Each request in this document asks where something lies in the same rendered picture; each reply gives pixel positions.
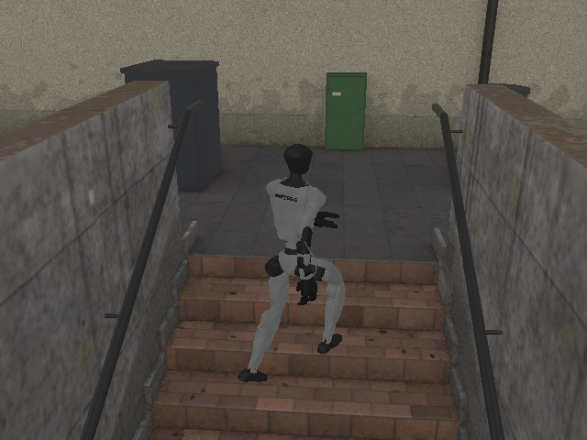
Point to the stairs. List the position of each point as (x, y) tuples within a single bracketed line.
[(388, 379)]

